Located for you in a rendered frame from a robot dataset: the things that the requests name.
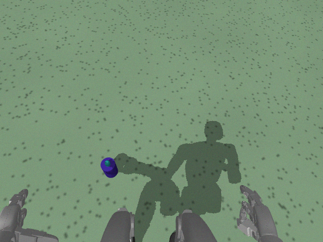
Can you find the bottle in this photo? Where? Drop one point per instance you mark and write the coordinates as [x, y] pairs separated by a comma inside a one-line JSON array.
[[109, 167]]

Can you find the right robot hand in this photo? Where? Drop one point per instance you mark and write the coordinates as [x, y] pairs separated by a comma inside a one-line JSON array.
[[261, 221]]

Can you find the left robot hand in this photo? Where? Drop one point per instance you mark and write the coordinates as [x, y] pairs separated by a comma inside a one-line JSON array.
[[12, 218]]

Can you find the left robot arm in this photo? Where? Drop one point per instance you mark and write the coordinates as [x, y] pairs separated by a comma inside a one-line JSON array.
[[7, 236]]

